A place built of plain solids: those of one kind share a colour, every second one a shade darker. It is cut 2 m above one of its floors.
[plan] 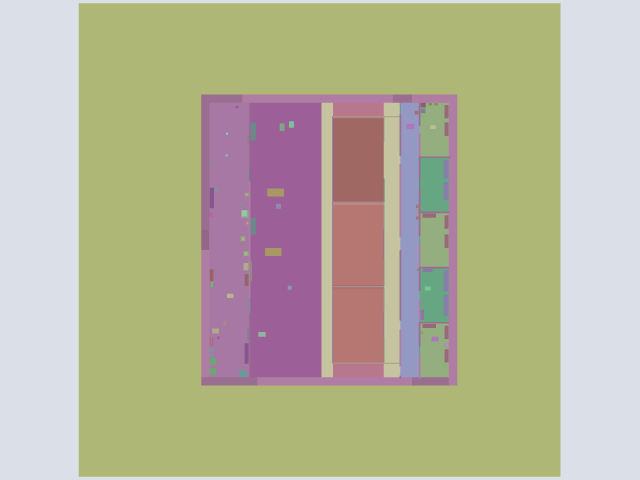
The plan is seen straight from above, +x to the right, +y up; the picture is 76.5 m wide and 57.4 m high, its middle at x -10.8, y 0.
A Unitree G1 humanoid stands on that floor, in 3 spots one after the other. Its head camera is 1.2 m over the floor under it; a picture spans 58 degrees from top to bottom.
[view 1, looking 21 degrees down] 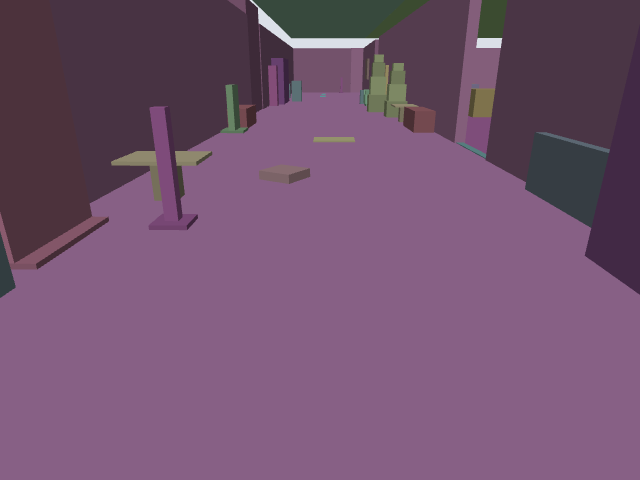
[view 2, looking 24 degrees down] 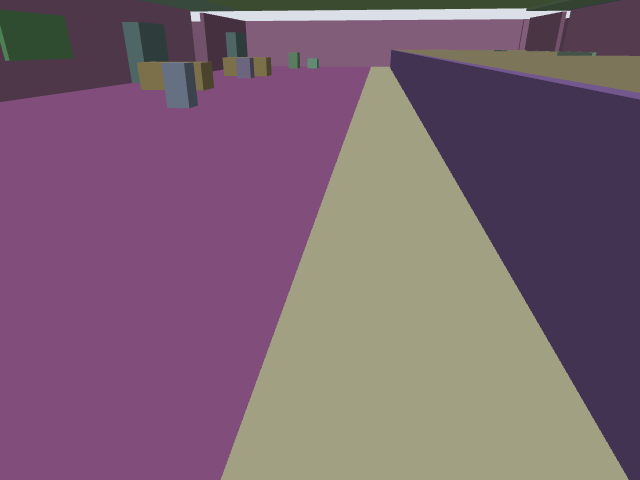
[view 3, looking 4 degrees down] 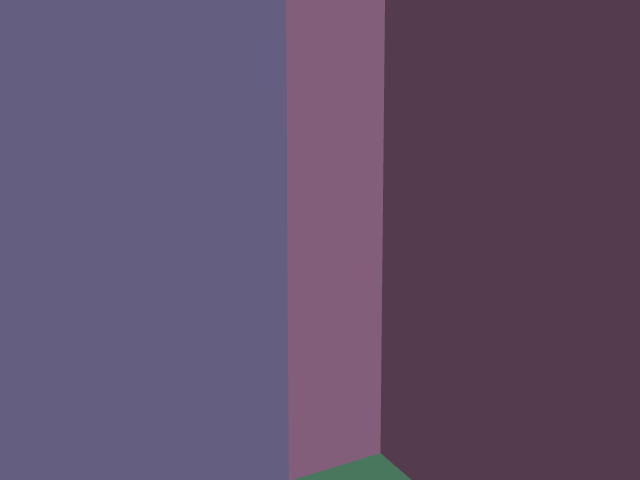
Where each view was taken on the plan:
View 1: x -21.66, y -15.20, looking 91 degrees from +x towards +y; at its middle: floor_lobby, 3.35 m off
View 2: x -10.20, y -15.20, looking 97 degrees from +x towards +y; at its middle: floor_walkway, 2.95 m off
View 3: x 2.91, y -8.60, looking -27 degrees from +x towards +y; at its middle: wall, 1.91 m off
